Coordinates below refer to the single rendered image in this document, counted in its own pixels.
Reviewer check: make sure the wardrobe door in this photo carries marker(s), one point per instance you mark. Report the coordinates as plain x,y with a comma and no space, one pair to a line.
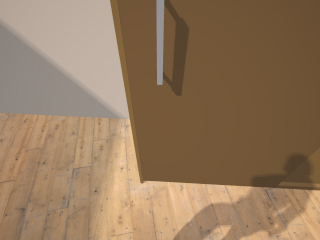
239,102
307,172

